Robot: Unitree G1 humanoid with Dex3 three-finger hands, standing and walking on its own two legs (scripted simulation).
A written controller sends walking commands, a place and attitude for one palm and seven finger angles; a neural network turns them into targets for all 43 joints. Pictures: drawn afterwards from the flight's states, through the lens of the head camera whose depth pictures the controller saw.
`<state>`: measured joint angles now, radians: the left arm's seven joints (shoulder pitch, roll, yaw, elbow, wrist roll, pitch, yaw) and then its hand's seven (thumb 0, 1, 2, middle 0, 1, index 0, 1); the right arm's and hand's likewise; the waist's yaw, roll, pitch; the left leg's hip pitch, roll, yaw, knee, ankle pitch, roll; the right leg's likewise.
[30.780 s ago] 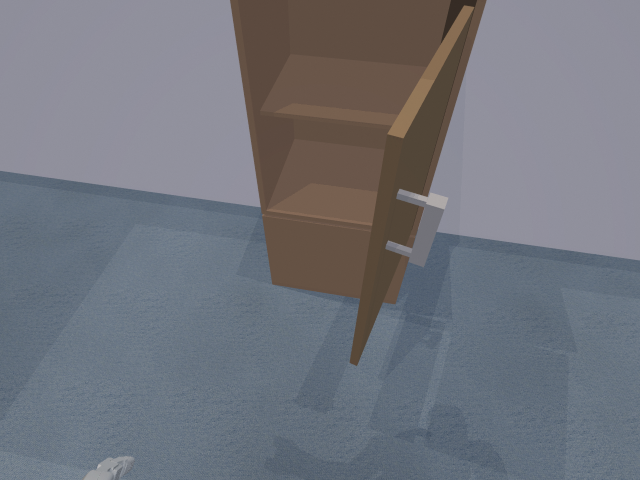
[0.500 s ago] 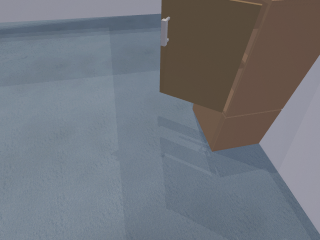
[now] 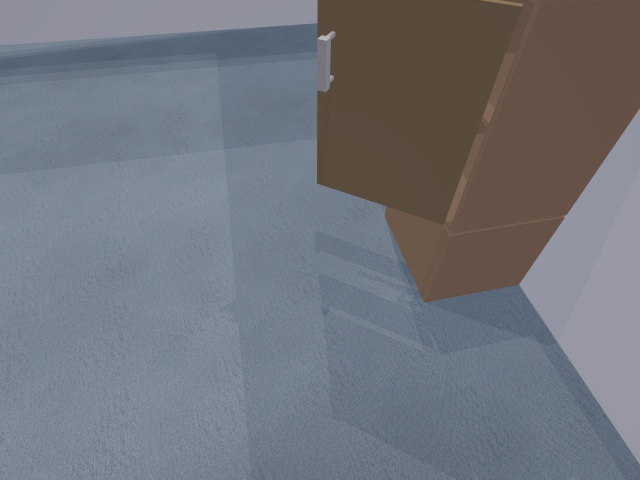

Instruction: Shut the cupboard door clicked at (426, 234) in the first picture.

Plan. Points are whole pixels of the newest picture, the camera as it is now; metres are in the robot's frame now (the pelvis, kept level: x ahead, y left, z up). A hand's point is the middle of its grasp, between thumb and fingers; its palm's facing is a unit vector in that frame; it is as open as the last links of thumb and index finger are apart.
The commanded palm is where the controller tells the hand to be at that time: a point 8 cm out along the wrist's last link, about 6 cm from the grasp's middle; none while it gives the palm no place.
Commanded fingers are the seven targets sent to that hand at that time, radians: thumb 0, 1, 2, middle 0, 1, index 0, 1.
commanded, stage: walk to a spot facing it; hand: left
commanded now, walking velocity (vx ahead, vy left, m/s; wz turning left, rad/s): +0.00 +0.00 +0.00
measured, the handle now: (327, 61) +1.01 +0.04 +0.06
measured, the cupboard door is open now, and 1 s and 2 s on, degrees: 52 52 52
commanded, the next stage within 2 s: turn to face it in 1.36 s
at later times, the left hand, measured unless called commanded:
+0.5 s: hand out of the picture +0.02 +0.21 -0.19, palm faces +0.23 -0.95 -0.22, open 7.4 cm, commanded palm none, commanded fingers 0.00 0.90 0.90 -0.20 -0.30 -0.20 -0.30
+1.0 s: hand out of the picture +0.03 +0.15 -0.14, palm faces +0.54 -0.80 -0.28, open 7.4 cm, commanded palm none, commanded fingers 0.00 0.90 0.90 -0.20 -0.30 -0.20 -0.30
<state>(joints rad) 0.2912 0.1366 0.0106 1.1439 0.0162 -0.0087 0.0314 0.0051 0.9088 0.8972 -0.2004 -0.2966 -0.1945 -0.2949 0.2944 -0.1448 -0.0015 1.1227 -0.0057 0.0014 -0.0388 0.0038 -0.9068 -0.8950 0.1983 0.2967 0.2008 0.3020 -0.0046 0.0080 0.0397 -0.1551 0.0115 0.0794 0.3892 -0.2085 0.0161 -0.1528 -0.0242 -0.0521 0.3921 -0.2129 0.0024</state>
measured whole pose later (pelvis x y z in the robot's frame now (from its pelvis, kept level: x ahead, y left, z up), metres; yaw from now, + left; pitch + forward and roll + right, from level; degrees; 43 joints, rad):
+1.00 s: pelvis +0.09 -0.05 +0.01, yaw +34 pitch +0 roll +3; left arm 0.28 0.18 0.05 0.93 0.03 -0.03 0.00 0.01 0.91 0.90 -0.20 -0.30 -0.20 -0.30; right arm 0.24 -0.28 -0.09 0.94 -0.03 0.04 0.03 0.01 -0.91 -0.90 0.20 0.30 0.20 0.30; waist -0.04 0.02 0.04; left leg -0.62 0.03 0.00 1.17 -0.26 -0.03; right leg -0.15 -0.08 -0.13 0.39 -0.25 -0.02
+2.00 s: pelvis +0.27 +0.16 -0.01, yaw +40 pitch +1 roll +0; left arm 0.19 0.16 0.06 0.92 0.03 0.03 0.02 0.00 0.91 0.90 -0.20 -0.30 -0.20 -0.30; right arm 0.23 -0.19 -0.04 0.97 -0.01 0.05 -0.03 0.01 -0.91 -0.89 0.20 0.30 0.20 0.30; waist -0.01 0.01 0.12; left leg -0.44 0.04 0.03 1.06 -0.49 -0.05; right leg -0.31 0.04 0.02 0.51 -0.22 -0.03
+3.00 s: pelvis +0.30 +0.25 -0.01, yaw +5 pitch +1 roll -2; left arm 0.17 0.27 0.09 0.88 0.02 0.08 -0.04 0.01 0.91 0.90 -0.20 -0.30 -0.20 -0.30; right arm 0.22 -0.20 -0.01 0.85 -0.03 0.02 -0.03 0.01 -0.90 -0.89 0.20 0.30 0.20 0.30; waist 0.01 -0.03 0.09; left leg -0.29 0.11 0.11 0.55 -0.27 0.00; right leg -0.48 0.01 -0.01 1.09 -0.49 0.05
